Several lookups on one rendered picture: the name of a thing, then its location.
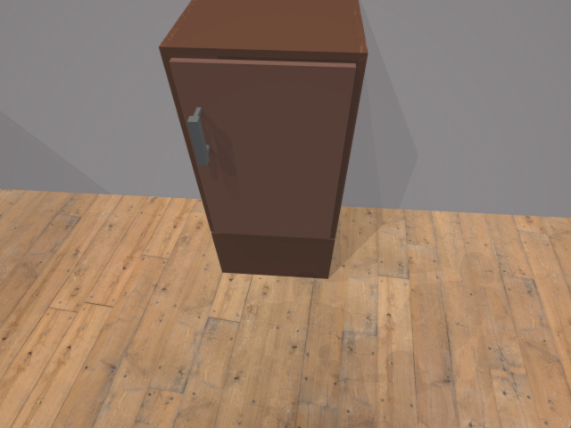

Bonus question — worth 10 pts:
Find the cupboard door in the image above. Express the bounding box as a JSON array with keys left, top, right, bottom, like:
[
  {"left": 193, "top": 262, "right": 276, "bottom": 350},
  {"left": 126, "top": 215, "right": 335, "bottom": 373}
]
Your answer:
[{"left": 169, "top": 58, "right": 356, "bottom": 239}]

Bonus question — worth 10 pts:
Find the handle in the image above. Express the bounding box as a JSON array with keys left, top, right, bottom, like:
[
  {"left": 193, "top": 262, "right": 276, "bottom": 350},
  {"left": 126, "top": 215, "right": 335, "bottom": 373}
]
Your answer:
[{"left": 187, "top": 107, "right": 210, "bottom": 165}]

